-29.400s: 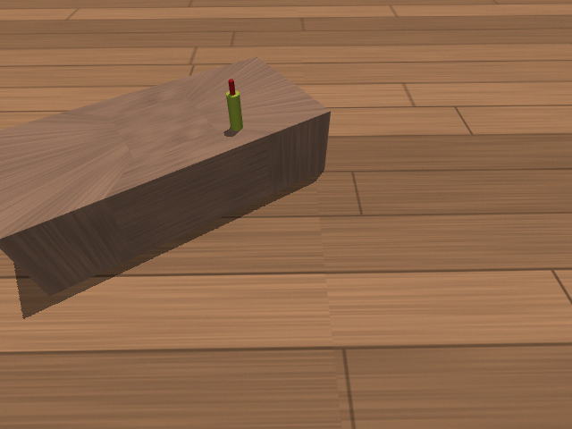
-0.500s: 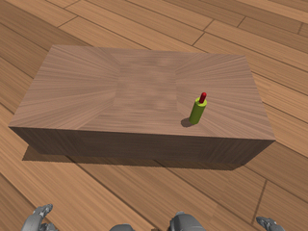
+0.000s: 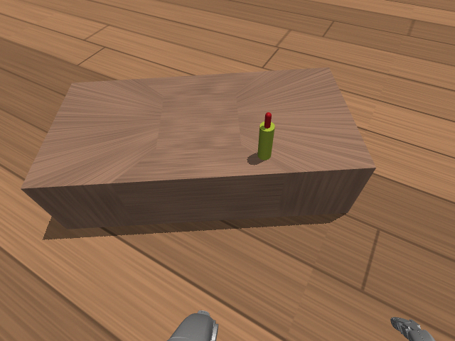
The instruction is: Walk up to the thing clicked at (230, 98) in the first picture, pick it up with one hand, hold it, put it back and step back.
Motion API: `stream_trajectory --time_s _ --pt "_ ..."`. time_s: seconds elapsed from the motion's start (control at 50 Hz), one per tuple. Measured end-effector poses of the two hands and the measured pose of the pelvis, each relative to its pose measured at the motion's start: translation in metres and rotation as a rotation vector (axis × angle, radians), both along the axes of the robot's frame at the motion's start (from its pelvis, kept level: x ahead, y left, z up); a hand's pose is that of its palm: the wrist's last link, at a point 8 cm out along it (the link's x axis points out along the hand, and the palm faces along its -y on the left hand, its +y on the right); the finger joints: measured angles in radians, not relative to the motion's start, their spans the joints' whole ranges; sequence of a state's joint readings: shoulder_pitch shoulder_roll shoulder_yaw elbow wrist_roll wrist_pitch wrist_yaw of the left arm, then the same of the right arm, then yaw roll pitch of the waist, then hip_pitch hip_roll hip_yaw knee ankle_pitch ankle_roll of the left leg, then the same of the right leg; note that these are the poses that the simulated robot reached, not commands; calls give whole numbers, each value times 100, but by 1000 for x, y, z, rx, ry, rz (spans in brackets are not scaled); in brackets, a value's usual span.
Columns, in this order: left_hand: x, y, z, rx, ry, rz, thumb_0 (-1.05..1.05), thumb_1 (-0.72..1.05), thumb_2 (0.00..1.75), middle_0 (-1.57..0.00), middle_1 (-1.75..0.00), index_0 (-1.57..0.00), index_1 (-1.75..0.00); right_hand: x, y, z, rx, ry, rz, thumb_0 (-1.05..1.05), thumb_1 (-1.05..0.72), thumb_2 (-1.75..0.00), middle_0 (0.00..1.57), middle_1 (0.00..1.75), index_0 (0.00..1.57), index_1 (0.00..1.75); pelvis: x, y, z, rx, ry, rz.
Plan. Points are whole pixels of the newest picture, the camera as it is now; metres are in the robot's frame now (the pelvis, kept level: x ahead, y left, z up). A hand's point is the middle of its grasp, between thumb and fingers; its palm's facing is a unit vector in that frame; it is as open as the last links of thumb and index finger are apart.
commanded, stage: step back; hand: right
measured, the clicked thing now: (266, 135) +0.83 -0.11 -0.29
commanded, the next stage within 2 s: stand in 1.76 s
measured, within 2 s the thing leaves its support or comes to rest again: neither
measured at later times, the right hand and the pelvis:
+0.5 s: hand out of the picture -0.01 -0.29 -0.14, palm faces -0.09 +0.91 -0.41, open 7.4 cm; pelvis -0.16 -0.03 -0.01, yaw +1 degrees
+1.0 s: hand out of the picture -0.19 -0.29 -0.15, palm faces -0.18 +0.91 -0.36, open 7.4 cm; pelvis -0.29 -0.04 +0.00, yaw +8 degrees
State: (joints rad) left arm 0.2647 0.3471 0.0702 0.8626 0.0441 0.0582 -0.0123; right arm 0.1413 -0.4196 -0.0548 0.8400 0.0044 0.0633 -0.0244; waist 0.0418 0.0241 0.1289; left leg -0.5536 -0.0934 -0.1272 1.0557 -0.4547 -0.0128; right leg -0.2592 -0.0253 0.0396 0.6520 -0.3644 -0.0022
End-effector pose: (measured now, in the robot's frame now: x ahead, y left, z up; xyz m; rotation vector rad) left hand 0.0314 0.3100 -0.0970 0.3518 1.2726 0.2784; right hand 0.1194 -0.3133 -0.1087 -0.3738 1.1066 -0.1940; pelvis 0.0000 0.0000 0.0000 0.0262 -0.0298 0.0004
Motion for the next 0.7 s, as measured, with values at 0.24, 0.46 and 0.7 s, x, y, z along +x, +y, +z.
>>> stream_trajectory --time_s 0.24,0.46,0.7 --pt "-2 13 -7 16 -206 -14 1 90 89 -20 -30 -21 -30 -99 12 -11 -19 129 59 0 -91 -89 21 30 20 30 -74 1 -11 9 -18 84" --pt "-86 -13 -12 -22 -135 -26 1 91 89 -20 -30 -21 -30 -133 -6 14 -30 -17 79 0 -90 -89 21 30 21 30 -146 -21 -2 -37 -1 31" --pt "-225 -46 5 31 -32 25 1 90 89 -21 -30 -21 -30 -220 -44 -6 7 33 57 0 -91 -89 20 30 20 30 -227 -50 1 5 1 51"
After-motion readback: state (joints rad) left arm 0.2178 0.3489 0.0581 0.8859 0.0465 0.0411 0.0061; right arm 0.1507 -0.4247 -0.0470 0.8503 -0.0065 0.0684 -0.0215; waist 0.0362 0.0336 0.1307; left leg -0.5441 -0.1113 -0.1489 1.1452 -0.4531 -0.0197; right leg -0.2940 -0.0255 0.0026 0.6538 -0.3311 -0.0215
